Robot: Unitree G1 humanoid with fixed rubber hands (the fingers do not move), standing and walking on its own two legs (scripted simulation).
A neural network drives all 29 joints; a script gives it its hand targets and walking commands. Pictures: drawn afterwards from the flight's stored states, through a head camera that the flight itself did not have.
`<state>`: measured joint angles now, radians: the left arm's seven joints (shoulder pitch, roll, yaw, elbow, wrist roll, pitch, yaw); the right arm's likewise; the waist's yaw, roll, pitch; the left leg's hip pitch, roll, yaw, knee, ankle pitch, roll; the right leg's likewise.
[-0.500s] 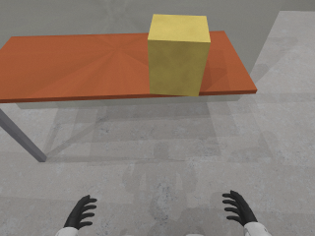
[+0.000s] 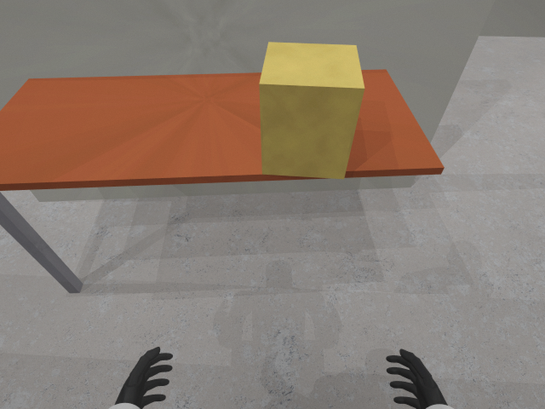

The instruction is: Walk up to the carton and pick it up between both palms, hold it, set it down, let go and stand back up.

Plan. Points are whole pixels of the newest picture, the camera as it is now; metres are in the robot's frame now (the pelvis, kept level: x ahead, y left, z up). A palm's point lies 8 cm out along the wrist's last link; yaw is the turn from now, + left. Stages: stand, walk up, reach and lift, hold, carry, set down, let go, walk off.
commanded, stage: stand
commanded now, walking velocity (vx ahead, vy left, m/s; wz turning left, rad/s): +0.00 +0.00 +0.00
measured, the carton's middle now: (307, 112) +0.75 -0.08 +0.02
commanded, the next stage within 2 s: walk up in 1.24 s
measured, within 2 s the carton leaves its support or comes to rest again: neither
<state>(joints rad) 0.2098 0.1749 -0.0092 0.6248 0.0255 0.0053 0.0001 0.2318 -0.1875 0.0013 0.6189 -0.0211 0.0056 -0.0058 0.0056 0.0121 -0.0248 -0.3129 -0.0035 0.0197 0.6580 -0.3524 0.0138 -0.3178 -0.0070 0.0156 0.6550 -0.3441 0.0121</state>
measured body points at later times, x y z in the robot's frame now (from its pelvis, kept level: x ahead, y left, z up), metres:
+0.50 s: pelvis -0.02 +0.01 +0.00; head -0.01 +0.00 +0.45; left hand +0.11 +0.23 -0.11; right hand +0.10 -0.23 -0.11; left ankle +0.00 +0.11 -0.72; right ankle +0.00 -0.13 -0.72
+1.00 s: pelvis -0.01 +0.01 +0.01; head +0.01 +0.01 +0.46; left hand +0.09 +0.25 -0.11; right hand +0.11 -0.22 -0.11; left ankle +0.00 +0.11 -0.72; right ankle +0.00 -0.13 -0.72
